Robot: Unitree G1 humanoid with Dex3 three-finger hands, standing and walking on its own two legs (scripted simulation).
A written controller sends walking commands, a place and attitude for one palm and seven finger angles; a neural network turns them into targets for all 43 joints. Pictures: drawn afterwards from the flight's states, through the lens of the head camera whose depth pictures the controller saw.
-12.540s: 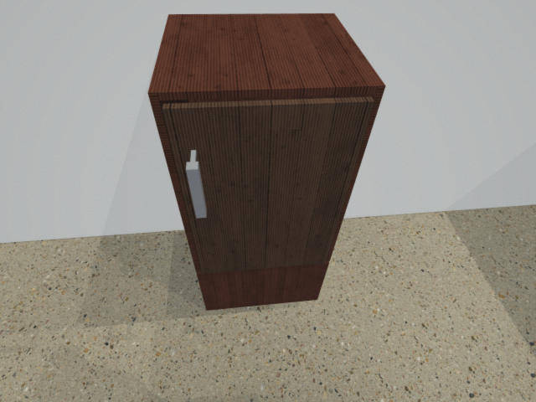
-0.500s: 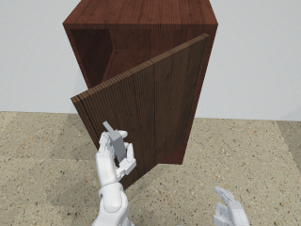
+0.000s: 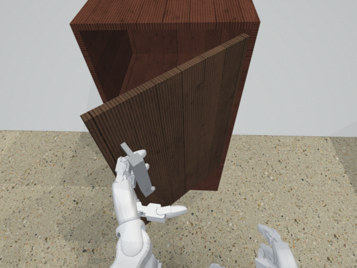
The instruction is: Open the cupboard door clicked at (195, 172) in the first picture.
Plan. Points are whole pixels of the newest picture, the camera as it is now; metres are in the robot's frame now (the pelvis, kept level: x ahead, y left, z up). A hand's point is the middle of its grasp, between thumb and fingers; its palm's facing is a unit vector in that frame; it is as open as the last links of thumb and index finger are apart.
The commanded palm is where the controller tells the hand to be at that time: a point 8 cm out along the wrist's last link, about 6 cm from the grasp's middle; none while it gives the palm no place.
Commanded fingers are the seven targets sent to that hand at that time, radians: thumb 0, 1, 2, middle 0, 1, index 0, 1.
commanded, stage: open thumb and fingers to let go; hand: left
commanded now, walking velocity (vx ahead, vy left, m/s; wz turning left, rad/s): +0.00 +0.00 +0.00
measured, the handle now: (136, 170) +0.32 +0.11 +0.05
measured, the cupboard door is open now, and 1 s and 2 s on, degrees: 42 44 44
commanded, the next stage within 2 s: slide the hand sideways off the handle in 0.16 s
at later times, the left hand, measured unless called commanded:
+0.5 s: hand (147, 207) +0.24 +0.07 +0.05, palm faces -0.18 -0.98 +0.04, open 16.2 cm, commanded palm +0.23 +0.12 +0.05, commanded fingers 0.00 -0.50 0.30 -0.15 -0.30 -0.15 -0.30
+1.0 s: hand (131, 221) +0.21 +0.10 +0.05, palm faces -0.07 -1.00 +0.04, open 16.1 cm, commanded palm +0.19 +0.16 +0.05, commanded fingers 0.00 -0.50 0.30 -0.15 -0.30 -0.15 -0.30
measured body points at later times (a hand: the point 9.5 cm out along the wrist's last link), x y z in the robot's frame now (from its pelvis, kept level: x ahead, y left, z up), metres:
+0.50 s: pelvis -0.01 +0.04 -0.01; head +0.04 +0.03 +0.44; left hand +0.24 +0.13 +0.05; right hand +0.16 -0.19 -0.09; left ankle +0.03 +0.15 -0.66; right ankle -0.01 -0.05 -0.66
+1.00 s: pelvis -0.01 +0.05 -0.01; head +0.04 +0.05 +0.44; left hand +0.21 +0.15 +0.05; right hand +0.17 -0.16 -0.08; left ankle +0.03 +0.15 -0.66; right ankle -0.01 -0.05 -0.66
